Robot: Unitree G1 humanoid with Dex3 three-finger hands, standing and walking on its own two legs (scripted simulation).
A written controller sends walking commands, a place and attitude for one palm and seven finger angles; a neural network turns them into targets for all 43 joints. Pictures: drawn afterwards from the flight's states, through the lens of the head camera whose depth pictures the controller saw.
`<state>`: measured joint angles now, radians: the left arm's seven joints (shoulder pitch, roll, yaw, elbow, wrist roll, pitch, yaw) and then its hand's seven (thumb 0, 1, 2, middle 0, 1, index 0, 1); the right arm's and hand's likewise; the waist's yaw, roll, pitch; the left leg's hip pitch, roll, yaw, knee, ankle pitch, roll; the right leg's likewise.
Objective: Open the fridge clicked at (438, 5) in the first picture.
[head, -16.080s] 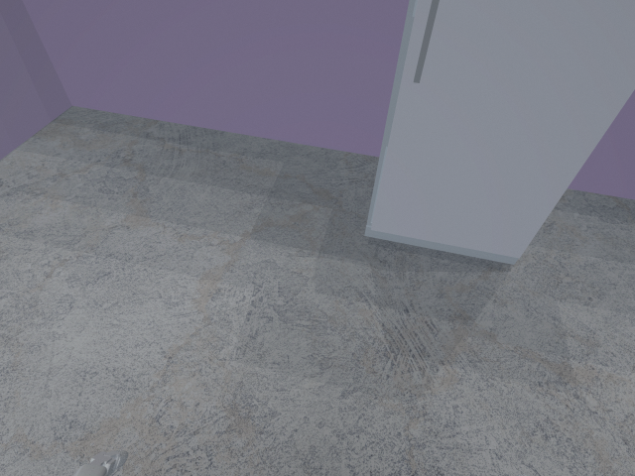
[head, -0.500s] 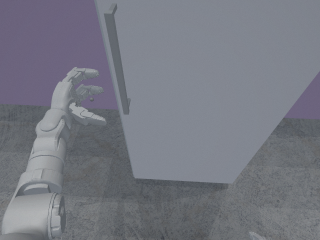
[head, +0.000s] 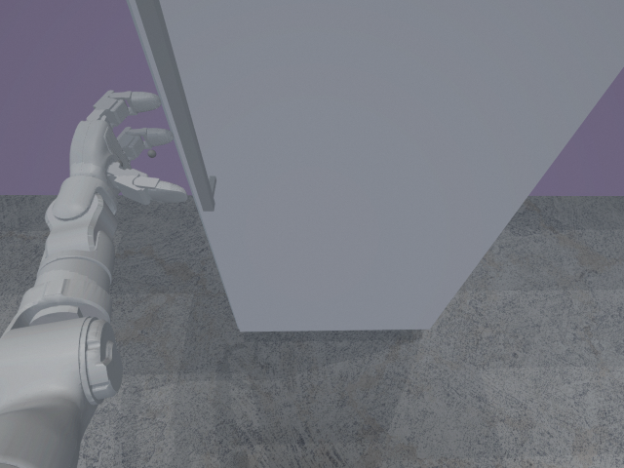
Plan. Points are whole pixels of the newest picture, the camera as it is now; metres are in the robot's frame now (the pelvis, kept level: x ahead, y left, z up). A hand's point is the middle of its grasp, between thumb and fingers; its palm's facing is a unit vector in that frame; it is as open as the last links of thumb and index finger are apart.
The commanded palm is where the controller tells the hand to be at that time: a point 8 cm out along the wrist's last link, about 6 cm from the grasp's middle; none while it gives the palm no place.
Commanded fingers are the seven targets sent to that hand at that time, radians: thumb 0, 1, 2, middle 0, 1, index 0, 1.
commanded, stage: move the hooked fingers beside the handle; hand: left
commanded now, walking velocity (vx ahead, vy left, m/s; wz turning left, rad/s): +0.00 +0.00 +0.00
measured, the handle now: (188, 116) +0.52 +0.14 +0.16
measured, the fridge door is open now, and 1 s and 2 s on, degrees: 0 0 0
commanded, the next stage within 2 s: feel for the door with the fingertips in 0.68 s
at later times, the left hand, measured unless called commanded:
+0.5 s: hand (147, 159) +0.47 +0.19 +0.13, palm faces -0.03 -1.00 +0.01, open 14.0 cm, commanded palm +0.44 +0.24 +0.14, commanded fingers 0.00 -0.50 0.30 -0.30 -1.20 -0.30 -1.20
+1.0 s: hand (168, 163) +0.46 +0.16 +0.13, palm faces -0.07 -1.00 +0.01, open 14.0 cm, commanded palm +0.44 +0.22 +0.13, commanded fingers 0.00 -0.50 0.30 -0.30 -1.20 -0.30 -1.20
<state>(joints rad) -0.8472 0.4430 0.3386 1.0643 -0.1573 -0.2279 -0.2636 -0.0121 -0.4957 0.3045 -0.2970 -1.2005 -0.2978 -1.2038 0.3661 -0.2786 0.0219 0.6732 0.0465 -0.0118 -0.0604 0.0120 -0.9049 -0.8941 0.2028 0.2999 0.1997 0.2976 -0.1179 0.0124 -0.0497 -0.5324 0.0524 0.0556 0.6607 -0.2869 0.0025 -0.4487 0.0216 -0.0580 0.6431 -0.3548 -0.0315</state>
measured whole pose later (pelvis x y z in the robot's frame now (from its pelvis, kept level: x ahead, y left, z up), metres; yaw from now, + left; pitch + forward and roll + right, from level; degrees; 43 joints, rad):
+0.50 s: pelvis +0.00 +0.01 +0.00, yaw +0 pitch +10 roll -1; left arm -0.83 0.41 0.30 1.03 -0.15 -0.22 -0.25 -0.01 -0.50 0.30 -0.30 -1.20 -0.30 -1.20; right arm 0.34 -0.26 0.02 0.65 0.05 0.00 -0.05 0.01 -0.90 -0.89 0.20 0.30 0.20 0.30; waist -0.10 0.01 -0.07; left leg -0.55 0.04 0.06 0.70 -0.31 0.02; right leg -0.46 0.01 -0.06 0.66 -0.37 -0.02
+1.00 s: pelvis -0.01 +0.02 +0.00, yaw +1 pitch +9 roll -1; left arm -0.85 0.34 0.22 1.02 -0.16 -0.23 -0.21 -0.01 -0.50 0.30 -0.29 -1.20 -0.30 -1.20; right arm 0.36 -0.27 0.02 0.68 0.04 -0.02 -0.04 0.01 -0.90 -0.89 0.20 0.30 0.20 0.30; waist -0.10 0.02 -0.07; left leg -0.57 0.03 0.05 0.71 -0.31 0.02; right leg -0.47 0.00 -0.07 0.68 -0.36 -0.01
